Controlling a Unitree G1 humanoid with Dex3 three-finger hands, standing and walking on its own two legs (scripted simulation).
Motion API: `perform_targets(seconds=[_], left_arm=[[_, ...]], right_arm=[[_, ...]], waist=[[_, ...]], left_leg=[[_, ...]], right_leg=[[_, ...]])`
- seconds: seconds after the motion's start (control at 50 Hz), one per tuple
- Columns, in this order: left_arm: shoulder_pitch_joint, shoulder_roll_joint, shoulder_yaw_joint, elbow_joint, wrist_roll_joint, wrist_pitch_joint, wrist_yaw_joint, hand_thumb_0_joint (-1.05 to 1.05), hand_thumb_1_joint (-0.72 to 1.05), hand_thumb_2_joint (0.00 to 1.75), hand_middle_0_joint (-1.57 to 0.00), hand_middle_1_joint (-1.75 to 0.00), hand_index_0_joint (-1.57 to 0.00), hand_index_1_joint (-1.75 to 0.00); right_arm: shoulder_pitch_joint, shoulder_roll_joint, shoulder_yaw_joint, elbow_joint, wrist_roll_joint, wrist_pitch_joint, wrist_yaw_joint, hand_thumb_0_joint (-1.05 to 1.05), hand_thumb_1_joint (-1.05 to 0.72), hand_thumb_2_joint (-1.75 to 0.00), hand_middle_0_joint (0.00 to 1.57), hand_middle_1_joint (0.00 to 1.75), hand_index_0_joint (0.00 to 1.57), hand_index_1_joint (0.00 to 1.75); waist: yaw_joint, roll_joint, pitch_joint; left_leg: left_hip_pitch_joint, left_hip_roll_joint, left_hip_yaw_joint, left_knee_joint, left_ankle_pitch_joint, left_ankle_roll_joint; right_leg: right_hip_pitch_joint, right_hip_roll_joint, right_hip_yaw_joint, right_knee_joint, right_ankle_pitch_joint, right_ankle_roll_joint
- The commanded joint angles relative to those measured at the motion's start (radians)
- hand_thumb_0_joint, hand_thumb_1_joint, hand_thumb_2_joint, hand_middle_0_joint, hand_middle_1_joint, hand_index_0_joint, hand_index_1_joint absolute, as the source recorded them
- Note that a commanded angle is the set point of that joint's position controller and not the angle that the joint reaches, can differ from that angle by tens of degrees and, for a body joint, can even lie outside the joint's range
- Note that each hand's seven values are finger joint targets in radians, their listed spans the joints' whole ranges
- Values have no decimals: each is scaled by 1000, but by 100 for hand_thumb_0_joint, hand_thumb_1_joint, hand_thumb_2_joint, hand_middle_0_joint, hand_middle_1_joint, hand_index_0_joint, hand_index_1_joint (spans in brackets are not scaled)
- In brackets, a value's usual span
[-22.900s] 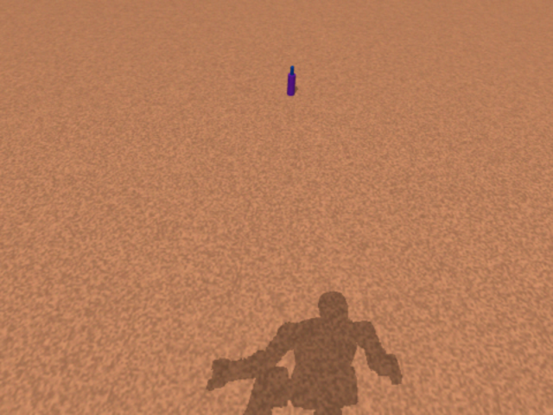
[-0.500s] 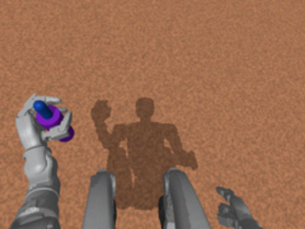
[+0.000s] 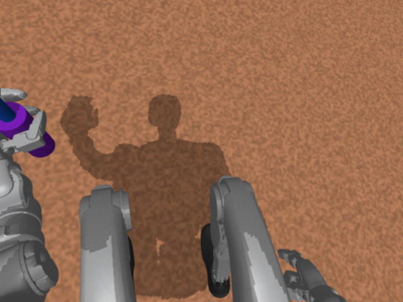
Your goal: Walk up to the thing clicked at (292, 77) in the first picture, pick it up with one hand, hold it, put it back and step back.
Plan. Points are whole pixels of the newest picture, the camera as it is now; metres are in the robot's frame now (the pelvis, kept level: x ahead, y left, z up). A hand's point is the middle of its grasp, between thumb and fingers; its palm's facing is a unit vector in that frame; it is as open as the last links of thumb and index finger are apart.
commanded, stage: crouch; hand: left
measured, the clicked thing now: (19, 126) +0.44 +0.29 -0.06
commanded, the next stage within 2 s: lower in 0.68 s
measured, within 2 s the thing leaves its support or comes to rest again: neither
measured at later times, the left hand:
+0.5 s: hand (36, 134) +0.45 +0.29 -0.13, palm faces +0.40 -0.92 -0.02, open 7.0 cm
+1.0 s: hand (46, 141) +0.45 +0.30 -0.19, palm faces +0.40 -0.91 -0.03, open 7.0 cm
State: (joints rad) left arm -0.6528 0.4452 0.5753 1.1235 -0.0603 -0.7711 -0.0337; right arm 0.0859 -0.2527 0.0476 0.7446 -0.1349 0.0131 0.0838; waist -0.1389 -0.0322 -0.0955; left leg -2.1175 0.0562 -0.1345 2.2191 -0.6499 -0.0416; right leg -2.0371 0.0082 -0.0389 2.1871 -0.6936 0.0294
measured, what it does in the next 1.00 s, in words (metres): lowers itself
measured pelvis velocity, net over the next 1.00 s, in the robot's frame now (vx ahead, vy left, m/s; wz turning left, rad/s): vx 0.00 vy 0.01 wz -0.10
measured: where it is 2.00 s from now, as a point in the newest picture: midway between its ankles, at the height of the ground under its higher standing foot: (171, 278)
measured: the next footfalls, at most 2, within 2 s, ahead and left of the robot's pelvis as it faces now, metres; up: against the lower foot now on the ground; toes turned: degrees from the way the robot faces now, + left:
none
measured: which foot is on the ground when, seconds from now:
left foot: down 0.00-1.00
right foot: down 0.00-1.00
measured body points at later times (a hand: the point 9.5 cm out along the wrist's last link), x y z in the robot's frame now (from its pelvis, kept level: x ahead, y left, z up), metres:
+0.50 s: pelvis +0.00 +0.00 -0.07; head +0.21 +0.08 +0.32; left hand +0.42 +0.34 -0.13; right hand +0.10 -0.28 -0.17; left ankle +0.09 +0.14 -0.35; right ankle +0.10 -0.13 -0.35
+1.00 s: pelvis +0.00 +0.01 -0.09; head +0.23 +0.10 +0.29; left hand +0.42 +0.34 -0.18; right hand +0.10 -0.27 -0.18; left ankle +0.09 +0.14 -0.35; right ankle +0.10 -0.13 -0.35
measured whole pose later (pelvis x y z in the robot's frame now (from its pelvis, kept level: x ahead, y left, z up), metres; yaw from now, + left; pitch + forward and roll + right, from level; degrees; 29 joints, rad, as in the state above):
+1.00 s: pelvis +0.00 +0.01 -0.09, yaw -6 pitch +22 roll -10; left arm -0.65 0.63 0.68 1.22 -0.07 -0.82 -0.07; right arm -0.02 -0.32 0.23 0.67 -0.23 0.05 0.12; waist -0.20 -0.12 0.11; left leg -2.28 0.04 -0.27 2.54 -0.67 -0.05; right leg -2.16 0.05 -0.11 2.43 -0.68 0.06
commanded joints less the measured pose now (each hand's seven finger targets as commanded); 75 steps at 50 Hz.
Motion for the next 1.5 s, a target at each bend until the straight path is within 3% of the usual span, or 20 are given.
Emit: perform_targets(seconds=[0.0, 0.06, 0.16, 0.22, 0.3, 0.34, 0.4, 0.44, 0.54, 0.64, 0.66, 0.7, 0.72, 0.84, 0.86, 0.92, 0.98, 1.18, 1.38, 1.48], left_arm=[[-354, 319, 59, -233, -17, -106, -6, 0, 40, 123, -125, -133, -126, -133], [-369, 382, 91, -250, -19, -111, -21, 0, 44, 123, -125, -134, -127, -132], [-369, 355, 76, -217, -29, -105, -49, 0, 45, 125, -126, -135, -129, -134], [-345, 384, 99, -201, -28, -105, -56, 0, 45, 125, -127, -136, -130, -134], [-347, 377, 88, -215, -35, -108, -64, 0, 46, 124, -127, -135, -130, -134], [-356, 429, 117, -222, -36, -110, -62, 0, 48, 125, -127, -135, -129, -134], [-349, 396, 99, -216, -40, -114, -67, 0, 51, 127, -127, -137, -130, -135], [-348, 438, 123, -238, -37, -117, -61, 0, 50, 127, -130, -138, -132, -137], [-316, 406, 100, -229, -32, -118, -70, 0, 53, 127, -129, -138, -131, -136], [-314, 440, 113, -242, -36, -121, -59, 0, 50, 127, -129, -138, -132, -136], [-305, 409, 102, -229, -37, -121, -62, 0, 51, 126, -130, -139, -133, -137], [-291, 421, 109, -214, -35, -119, -60, 0, 56, 128, -130, -139, -133, -137], [-305, 451, 119, -235, -29, -124, -55, 0, 55, 128, -130, -139, -133, -137], [-257, 436, 120, -145, -32, -130, -34, 0, 44, 125, -131, -139, -133, -139], [-259, 413, 102, -139, -34, -135, -35, 0, 44, 125, -132, -140, -134, -139], [-285, 471, 122, -131, -34, -156, -29, 0, 46, 125, -133, -140, -135, -139], [-274, 527, 154, -139, -30, -183, -24, 0, 47, 125, -133, -139, -135, -138], [-261, 560, 149, -99, -26, -234, -3, 0, 47, 120, -129, -133, -131, -133], [-245, 585, 148, -36, -26, -260, 5, 0, 49, 126, -136, -140, -137, -139], [-242, 634, 169, -10, -20, -274, 21, 0, 50, 128, -136, -140, -137, -139]], right_arm=[[103, -228, -63, -51, 2, -8, -20, 0, -89, -90, 20, 30, 20, 30], [95, -240, -50, -57, -3, -3, -23, 0, -88, -90, 20, 30, 20, 30], [87, -255, -32, -56, -13, -1, -24, 0, -88, -90, 20, 30, 20, 30], [84, -267, -21, -56, -23, 2, -20, 0, -88, -90, 20, 30, 20, 30], [79, -276, -8, -52, -32, 10, -16, 0, -88, -90, 20, 30, 20, 30], [73, -282, -2, -56, -36, 12, -15, 0, -88, -90, 20, 30, 20, 30], [71, -285, 6, -51, -46, 16, -13, 0, -88, -90, 20, 30, 20, 30], [75, -291, 11, -55, -52, 18, -12, 0, -88, -90, 20, 30, 20, 30], [62, -309, 18, -61, -62, 25, -6, 0, -89, -90, 20, 30, 20, 30], [53, -310, 34, -67, -69, 33, 0, 0, -88, -90, 20, 30, 20, 30], [49, -315, 35, -73, -71, 34, 2, 0, -89, -90, 20, 30, 20, 30], [49, -324, 42, -77, -74, 36, 5, 0, -88, -90, 20, 30, 20, 30], [36, -328, 42, -81, -74, 37, 5, 0, -88, -90, 20, 30, 20, 30], [12, -335, 67, -96, -85, 41, 15, 0, -90, -90, 20, 30, 20, 30], [18, -337, 76, -94, -88, 41, 16, 0, -90, -90, 20, 30, 20, 30], [-5, -341, 93, -98, -95, 38, 15, 0, -90, -90, 20, 30, 20, 30], [-18, -360, 106, -108, -108, 40, 18, 0, -90, -90, 20, 30, 20, 30], [-40, -386, 152, -105, -144, 41, 23, 0, -91, -90, 20, 30, 20, 30], [-95, -416, 187, -134, -165, 41, 27, 0, -90, -90, 20, 30, 20, 30], [-98, -423, 210, -136, -174, 47, 31, 0, -89, -90, 20, 30, 20, 30]], waist=[[23, 237, -668], [22, 248, -650], [-1, 244, -621], [3, 265, -591], [0, 271, -595], [3, 280, -595], [-14, 275, -574], [-6, 290, -597], [-23, 337, -571], [-23, 314, -554], [-34, 312, -545], [-42, 318, -532], [-29, 330, -520], [-51, 288, -456], [-64, 281, -452], [-65, 253, -436], [-65, 310, -460], [-101, 361, -435], [-123, 348, -361], [-132, 360, -340]], left_leg=[[454, -21, 86, -222, 60, 39], [400, -23, 90, -187, 32, 43], [371, -19, 78, -134, 39, 42], [353, -18, 68, -117, 33, 38], [344, -16, 61, -85, 51, 35], [326, -16, 62, -64, 48, 37], [316, -15, 56, -44, 63, 36], [319, -13, 55, -26, 84, 34], [364, -9, 31, -19, 136, 22], [301, -10, 33, 9, 113, 29], [325, -9, 24, 8, 121, 27], [325, -8, 16, 12, 129, 25], [321, -8, 15, 5, 109, 23], [263, -7, 12, 38, 70, 30], [272, -5, 7, 42, 85, 27], [231, -3, 8, 69, 57, 37], [284, 3, -7, 62, 79, 25], [313, 12, -26, 98, 147, 17], [311, 22, -57, 102, 122, 12], [302, 25, -69, 98, 101, 10]], right_leg=[[264, 29, -69, -206, 129, -62], [265, 33, -72, -186, 109, -58], [220, 39, -88, -141, 125, -58], [200, 41, -101, -114, 123, -58], [197, 45, -108, -86, 142, -58], [198, 48, -108, -78, 141, -56], [196, 49, -114, -64, 160, -53], [215, 53, -113, -56, 181, -53], [169, 52, -136, -12, 218, -60], [196, 57, -135, -12, 208, -54], [178, 54, -143, -6, 215, -54], [178, 54, -151, 3, 221, -53], [158, 54, -151, 9, 199, -57], [159, 60, -161, 9, 176, -51], [166, 61, -167, 14, 190, -50], [183, 67, -163, 6, 174, -44], [190, 68, -180, 29, 185, -46], [228, 74, -192, 52, 263, -44], [200, 78, -226, 65, 241, -42], [217, 84, -241, 67, 228, -40]])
